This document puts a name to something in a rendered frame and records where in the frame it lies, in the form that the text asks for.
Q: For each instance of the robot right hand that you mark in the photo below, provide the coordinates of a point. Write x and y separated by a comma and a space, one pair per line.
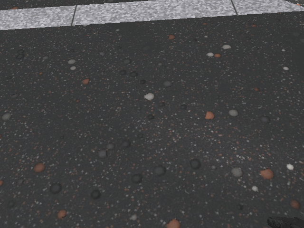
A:
283, 222

